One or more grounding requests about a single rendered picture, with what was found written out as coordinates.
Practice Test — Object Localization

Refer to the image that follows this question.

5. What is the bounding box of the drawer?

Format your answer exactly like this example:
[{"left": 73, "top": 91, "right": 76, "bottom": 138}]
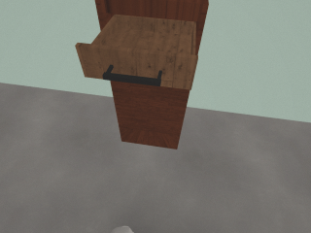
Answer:
[{"left": 75, "top": 14, "right": 198, "bottom": 90}]

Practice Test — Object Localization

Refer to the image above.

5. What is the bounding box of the cabinet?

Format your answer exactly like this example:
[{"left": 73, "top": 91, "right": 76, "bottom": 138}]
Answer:
[{"left": 94, "top": 0, "right": 209, "bottom": 150}]

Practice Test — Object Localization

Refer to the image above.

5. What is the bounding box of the handle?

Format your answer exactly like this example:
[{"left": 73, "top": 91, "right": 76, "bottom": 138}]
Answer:
[{"left": 102, "top": 64, "right": 162, "bottom": 86}]

